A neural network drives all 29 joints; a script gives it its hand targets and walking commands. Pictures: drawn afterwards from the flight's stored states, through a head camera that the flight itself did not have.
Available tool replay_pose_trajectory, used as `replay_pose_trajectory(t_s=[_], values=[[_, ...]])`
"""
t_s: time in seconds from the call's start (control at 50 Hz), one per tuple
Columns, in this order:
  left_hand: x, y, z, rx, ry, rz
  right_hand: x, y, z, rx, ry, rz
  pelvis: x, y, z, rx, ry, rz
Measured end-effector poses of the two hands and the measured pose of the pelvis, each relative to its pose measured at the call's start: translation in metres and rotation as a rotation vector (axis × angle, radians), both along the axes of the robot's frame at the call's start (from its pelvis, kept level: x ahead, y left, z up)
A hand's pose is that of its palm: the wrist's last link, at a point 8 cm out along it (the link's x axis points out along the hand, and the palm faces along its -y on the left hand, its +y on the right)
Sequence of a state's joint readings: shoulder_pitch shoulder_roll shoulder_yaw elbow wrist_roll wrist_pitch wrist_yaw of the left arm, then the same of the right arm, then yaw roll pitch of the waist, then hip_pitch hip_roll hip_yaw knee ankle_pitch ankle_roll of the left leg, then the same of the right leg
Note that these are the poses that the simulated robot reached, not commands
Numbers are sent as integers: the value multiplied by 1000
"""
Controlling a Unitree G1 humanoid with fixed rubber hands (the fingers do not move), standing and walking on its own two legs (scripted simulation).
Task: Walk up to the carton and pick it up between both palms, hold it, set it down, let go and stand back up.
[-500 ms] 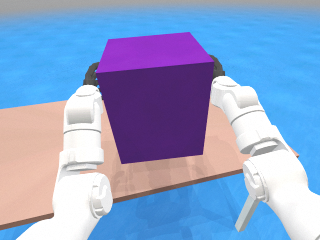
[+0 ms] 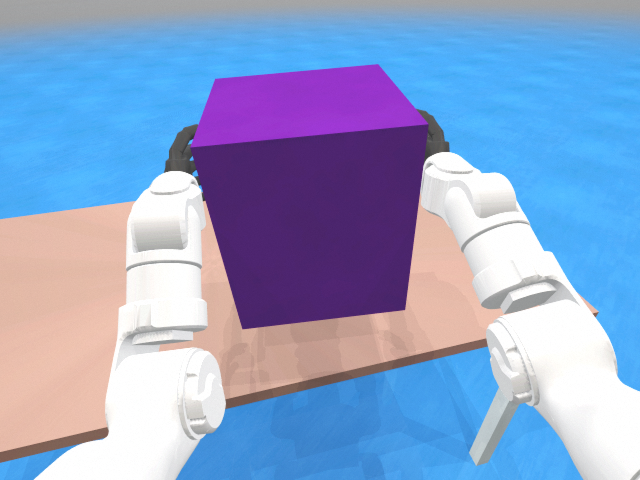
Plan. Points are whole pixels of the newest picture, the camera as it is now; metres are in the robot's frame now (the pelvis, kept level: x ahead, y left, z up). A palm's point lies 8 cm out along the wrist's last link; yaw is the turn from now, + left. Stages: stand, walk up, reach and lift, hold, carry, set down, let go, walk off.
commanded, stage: hold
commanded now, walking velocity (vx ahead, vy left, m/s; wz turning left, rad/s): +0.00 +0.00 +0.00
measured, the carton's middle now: (310, 195) +0.38 +0.00 +0.22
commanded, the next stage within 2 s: none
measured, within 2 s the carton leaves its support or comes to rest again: neither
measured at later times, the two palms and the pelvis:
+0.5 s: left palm (181, 186) +0.36 +0.15 +0.26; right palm (433, 166) +0.37 -0.15 +0.26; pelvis +0.00 +0.00 +0.00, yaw +0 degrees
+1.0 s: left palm (183, 186) +0.37 +0.15 +0.26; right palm (434, 169) +0.37 -0.15 +0.26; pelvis +0.00 +0.00 +0.00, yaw +0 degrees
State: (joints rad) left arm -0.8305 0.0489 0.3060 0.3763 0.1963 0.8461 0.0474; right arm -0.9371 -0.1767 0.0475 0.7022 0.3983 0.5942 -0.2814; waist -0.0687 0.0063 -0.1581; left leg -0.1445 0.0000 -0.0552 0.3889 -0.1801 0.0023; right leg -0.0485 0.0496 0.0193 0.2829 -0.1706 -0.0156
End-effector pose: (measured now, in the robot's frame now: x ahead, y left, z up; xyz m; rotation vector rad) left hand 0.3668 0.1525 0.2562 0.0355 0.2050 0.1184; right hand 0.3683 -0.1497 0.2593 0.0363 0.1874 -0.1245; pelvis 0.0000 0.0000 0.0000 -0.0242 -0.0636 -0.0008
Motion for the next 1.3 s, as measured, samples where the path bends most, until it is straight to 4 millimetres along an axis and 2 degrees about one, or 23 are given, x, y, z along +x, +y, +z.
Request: replay_pose_trajectory(t_s=[1.3], values=[[0,1,1,6,-8,-2,0,1,2,-5,-2,-1,0,1,0,-3,4,-2]])
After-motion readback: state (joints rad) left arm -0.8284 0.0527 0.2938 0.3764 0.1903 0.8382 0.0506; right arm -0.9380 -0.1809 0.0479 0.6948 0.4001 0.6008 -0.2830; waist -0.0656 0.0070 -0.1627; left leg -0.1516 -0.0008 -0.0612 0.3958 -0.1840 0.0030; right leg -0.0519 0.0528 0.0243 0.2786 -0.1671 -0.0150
